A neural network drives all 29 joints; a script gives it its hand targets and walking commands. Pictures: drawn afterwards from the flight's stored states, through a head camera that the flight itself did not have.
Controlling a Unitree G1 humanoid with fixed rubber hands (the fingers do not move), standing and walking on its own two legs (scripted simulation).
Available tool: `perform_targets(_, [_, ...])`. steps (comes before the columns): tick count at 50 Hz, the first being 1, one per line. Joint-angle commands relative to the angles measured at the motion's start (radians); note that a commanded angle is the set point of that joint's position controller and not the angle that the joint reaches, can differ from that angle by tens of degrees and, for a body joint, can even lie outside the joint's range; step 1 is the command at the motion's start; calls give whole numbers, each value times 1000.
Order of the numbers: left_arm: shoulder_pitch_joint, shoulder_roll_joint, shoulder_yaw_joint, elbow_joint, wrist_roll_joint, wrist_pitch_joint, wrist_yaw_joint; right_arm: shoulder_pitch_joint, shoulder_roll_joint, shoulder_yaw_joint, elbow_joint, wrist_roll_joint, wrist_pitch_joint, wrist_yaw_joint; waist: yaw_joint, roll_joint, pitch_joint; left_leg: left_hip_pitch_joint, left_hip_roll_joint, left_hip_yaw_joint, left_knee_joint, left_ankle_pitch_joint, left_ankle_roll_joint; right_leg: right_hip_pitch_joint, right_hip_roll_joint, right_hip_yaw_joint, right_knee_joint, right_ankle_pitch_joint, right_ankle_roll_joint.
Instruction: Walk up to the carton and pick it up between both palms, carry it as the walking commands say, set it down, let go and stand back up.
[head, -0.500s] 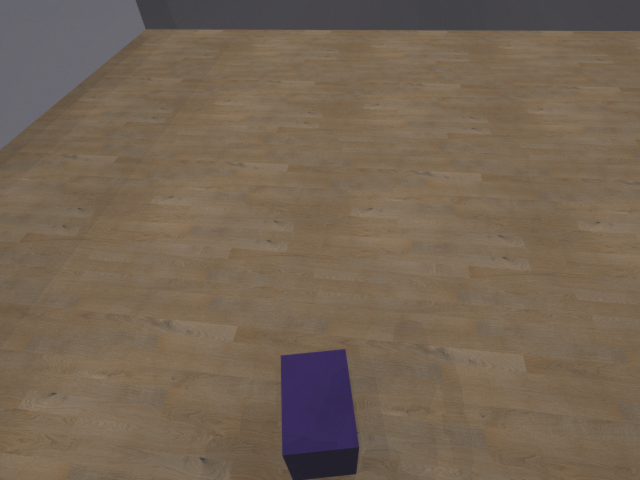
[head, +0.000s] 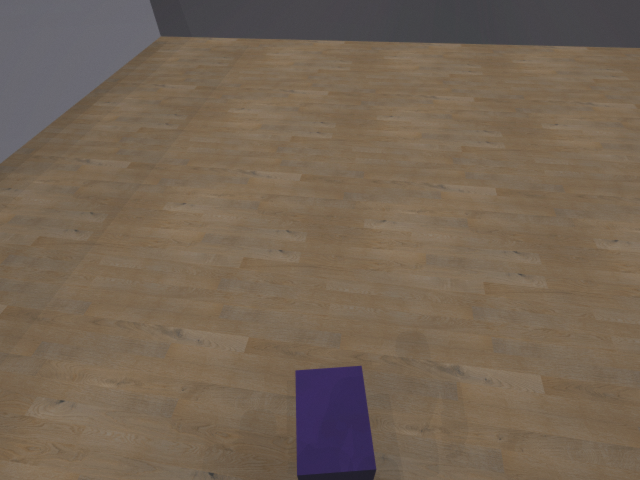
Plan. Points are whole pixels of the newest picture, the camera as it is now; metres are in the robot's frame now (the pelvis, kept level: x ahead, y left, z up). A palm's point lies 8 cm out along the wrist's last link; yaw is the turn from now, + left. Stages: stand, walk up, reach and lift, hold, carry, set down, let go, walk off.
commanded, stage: walk up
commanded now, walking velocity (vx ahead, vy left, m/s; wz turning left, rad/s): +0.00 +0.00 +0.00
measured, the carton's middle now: (332, 433) +0.39 +0.00 -0.63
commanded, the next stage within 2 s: none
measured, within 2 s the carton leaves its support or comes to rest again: neither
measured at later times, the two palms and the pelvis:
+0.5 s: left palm out of the picture +0.02 +0.25 -0.12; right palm out of the picture +0.04 -0.22 -0.13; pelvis -0.01 +0.01 +0.00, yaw +0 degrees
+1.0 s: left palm out of the picture -0.05 +0.22 -0.12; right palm out of the picture -0.02 -0.25 -0.13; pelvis -0.07 -0.01 +0.01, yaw +0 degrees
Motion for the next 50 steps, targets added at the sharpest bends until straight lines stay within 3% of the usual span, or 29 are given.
perform_targets(1, [14,97,23,30,9,1,10,28,-64,-18,-23,-4,-6,2,-24,-180,25,49,39,-72,-134,200,5,40,-146,140,-245,375,-44])
perform_targets(4, [-12,96,15,3,6,1,2,41,-80,-23,-31,-21,-2,11,-25,-95,60,81,44,-79,-166,174,14,-30,-130,129,-268,125,-50])
perform_targets(10, [29,91,12,30,4,-6,0,61,-89,-26,-5,-26,-27,11,-7,-50,-4,135,96,-124,-204,372,18,10,-77,57,-201,158,-29])
perform_targets(11, [-2,105,16,18,7,-1,-2,44,-115,-22,-20,-21,-35,14,-17,28,22,130,108,-133,-206,405,20,-26,-73,91,-199,157,-20])
perform_targets(14, [55,61,12,29,3,-5,5,58,-56,-16,-19,-22,-26,14,-1,-91,3,107,96,-137,-176,412,16,22,-86,91,-209,266,-23])
perform_targets(15, [58,41,7,37,5,-4,2,73,-54,-5,-15,-28,-29,10,-21,-14,6,122,93,-134,-178,336,26,5,-93,109,-212,221,-28])
perform_targets(16, [7,60,12,30,4,0,4,82,-41,-7,-10,-23,-24,9,-19,-72,60,69,86,-109,-192,317,7,2,-95,87,-216,224,-31])
perform_targets(18, [-14,92,19,10,0,-8,-1,70,-81,-22,-20,-27,-20,12,-15,5,19,98,85,-121,-197,452,12,13,-84,81,-186,257,-36])
perform_targets(19, [23,97,19,21,2,-5,0,83,-106,-21,-3,-24,-24,11,-19,-59,-16,141,89,-113,-181,334,24,3,-84,67,-198,199,-24])
perform_targets(20, [7,78,11,17,10,-2,-2,82,-99,-18,-24,-24,-22,13,-23,-39,20,118,91,-106,-178,335,23,-11,-89,72,-210,188,-20])
perform_targets(21, [29,115,22,-8,17,-2,11,81,-121,-32,-37,-21,-29,7,-21,-132,29,89,109,-150,-148,468,9,-26,-85,60,-159,294,-19])
perform_targets(22, [12,166,47,-24,-7,13,27,70,-167,-41,-65,-19,-23,-10,-41,-85,57,71,163,-166,-20,868,31,-98,-105,78,-24,590,-16])
perform_targets(25, [44,135,44,-47,-12,40,23,87,-149,-52,-68,-23,3,-18,-22,26,-15,67,178,-170,-54,862,64,-76,-74,32,77,429,-4])
perform_targets(26, [24,121,38,-44,11,47,16,107,-181,-59,-60,-23,7,-19,-29,72,7,59,191,-173,-104,765,83,-108,-60,2,73,263,5])
perform_targets(27, [44,111,39,-41,-1,54,17,124,-192,-61,-67,-22,20,-23,-34,24,25,-4,234,-238,-139,746,117,-101,-40,4,91,198,22])
perform_targets(30, [68,55,44,-30,3,61,17,37,-172,-66,-78,-29,39,-27,-2,142,65,-175,313,-296,-250,437,189,-52,-6,38,223,-128,0])
perform_targets(32, [71,75,39,-22,14,52,7,-40,-159,-55,-93,-19,56,-18,32,-76,145,-203,223,-247,-163,120,94,-26,-60,77,-141,38,-22])
perform_targets(33, [82,149,44,-26,29,40,8,-8,-84,-47,-99,-10,50,-11,20,-174,149,-249,69,-130,-30,-26,1,-16,-208,230,-260,57,-59])
perform_targets(34, [68,206,53,-24,40,38,9,8,-77,-41,-111,-19,53,-18,18,-329,172,-205,-15,-22,222,-229,-26,-125,-414,380,-362,245,-174])
perform_targets(35, [82,169,38,-13,55,28,5,-8,-69,-46,-110,-36,70,-6,21,-207,144,-116,-8,-81,401,-226,-14,-252,-410,398,-446,-41,-191])
perform_targets(36, [0,202,43,-32,44,30,2,-4,-92,-47,-91,-37,75,16,-6,-208,178,-168,-12,-43,474,-176,-26,-253,-370,416,-510,-415,-178])
perform_targets(37, [-36,146,19,-46,33,26,-1,27,-87,-44,-58,-35,72,18,-11,-204,230,-115,11,-95,408,-77,-31,-276,-285,347,-491,-318,-107])
perform_targets(39, [-90,137,7,-9,20,12,10,87,-82,-22,-9,-22,54,18,-53,-230,187,-95,-3,-77,239,-75,-13,-152,-173,240,-433,-81,-104])
perform_targets(40, [-31,118,15,-31,18,-2,8,67,-48,-14,-18,-31,48,14,-25,-135,106,-118,-14,-44,185,-96,-12,-3,-190,229,-406,9,-133])
perform_targets(44, [-13,144,42,2,25,-11,9,31,-65,-14,-30,-24,21,12,-13,-197,33,-72,-14,-28,27,-102,-12,110,-217,181,-279,348,-144])
perform_targets(46, [9,158,42,1,32,-1,3,48,-76,-18,-14,-20,40,9,-15,-195,29,25,-17,-8,-10,-96,-9,11,-273,242,-322,96,-142])
perform_targets(47, [-32,131,28,13,13,10,6,85,-35,-4,18,-19,25,5,-38,-148,66,82,28,-30,-142,8,-22,-34,-211,168,-293,77,-115])
perform_targets(48, [-22,116,35,19,23,17,1,114,-48,-12,8,-22,16,9,-52,-200,46,125,24,-43,-181,78,-13,-88,-195,164,-277,56,-83])
perform_targets(50, [-15,63,26,-12,11,14,-5,151,-117,-17,20,-31,-1,-3,-37,48,51,112,169,-208,-283,242,20,-98,-75,57,-156,90,-34])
